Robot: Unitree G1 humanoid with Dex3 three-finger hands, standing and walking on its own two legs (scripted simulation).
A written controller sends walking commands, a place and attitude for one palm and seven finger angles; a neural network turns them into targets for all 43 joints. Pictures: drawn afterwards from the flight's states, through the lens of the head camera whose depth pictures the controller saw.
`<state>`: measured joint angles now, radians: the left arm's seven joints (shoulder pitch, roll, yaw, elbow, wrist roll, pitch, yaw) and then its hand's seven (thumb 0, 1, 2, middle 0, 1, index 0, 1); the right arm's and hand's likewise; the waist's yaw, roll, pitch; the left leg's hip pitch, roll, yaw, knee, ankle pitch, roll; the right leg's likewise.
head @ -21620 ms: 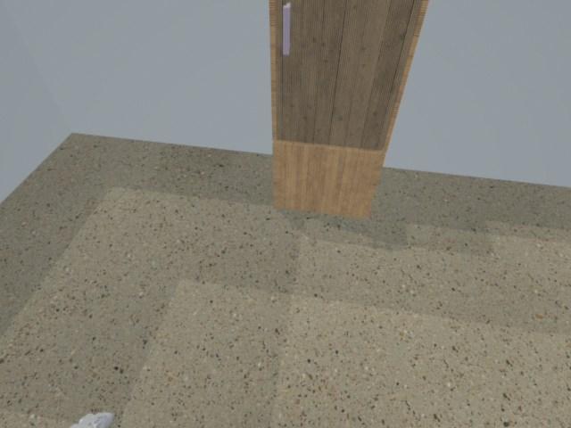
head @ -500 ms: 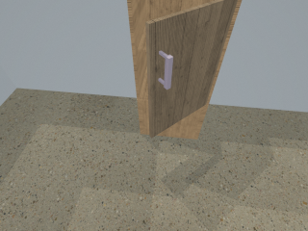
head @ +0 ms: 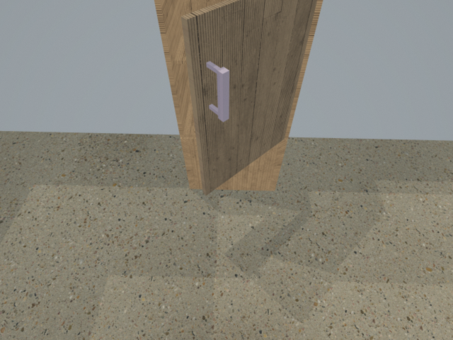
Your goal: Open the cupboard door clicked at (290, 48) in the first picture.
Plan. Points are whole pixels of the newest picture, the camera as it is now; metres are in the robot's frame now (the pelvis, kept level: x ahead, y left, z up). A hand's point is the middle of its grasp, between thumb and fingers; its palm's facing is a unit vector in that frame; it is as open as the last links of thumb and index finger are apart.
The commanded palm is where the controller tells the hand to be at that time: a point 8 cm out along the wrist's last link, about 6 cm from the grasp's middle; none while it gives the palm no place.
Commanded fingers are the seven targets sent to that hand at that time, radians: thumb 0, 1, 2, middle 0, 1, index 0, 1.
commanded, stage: walk to a spot facing it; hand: left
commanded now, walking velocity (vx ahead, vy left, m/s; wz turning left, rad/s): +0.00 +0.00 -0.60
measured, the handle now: (217, 92) +0.61 +0.06 +0.08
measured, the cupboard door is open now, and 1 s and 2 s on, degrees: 43 43 43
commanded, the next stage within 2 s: none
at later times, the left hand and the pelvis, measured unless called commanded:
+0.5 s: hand out of the picture +0.09 +0.16 -0.15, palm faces -0.18 -0.94 -0.27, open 7.4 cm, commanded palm none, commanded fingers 0.00 0.90 0.90 -0.20 -0.30 -0.20 -0.30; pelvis +0.00 -0.03 +0.01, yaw -15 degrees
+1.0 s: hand (178, 297) +0.22 +0.12 -0.16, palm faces -0.54 -0.79 -0.28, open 7.4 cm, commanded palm none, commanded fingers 0.00 0.90 0.90 -0.20 -0.30 -0.20 -0.30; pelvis +0.01 -0.01 -0.01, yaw -33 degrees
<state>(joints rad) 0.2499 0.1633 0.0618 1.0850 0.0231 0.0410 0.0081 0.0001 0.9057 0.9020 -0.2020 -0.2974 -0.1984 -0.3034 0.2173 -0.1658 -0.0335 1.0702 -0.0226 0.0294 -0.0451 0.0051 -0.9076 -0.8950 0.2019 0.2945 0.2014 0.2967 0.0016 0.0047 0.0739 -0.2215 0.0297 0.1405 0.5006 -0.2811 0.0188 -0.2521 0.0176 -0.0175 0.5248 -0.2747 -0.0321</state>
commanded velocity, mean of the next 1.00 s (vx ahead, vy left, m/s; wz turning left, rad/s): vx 0.00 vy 0.00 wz -0.60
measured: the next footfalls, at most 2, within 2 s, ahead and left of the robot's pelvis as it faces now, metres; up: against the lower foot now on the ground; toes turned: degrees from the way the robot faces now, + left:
left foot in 0.68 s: +0.10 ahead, +0.12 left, +0.00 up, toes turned -22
right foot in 1.00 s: -0.02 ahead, -0.13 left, +0.00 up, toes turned -37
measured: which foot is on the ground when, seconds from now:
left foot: down 0.00-0.18, up 0.20-0.66, down 0.68-1.00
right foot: down 0.00-0.66, up 0.68-0.98, down 1.00-1.00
